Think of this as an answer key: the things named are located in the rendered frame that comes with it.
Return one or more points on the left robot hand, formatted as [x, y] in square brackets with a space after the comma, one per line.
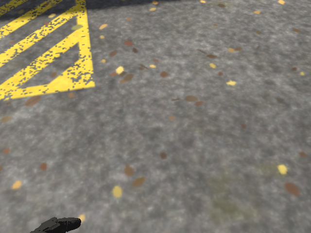
[58, 225]

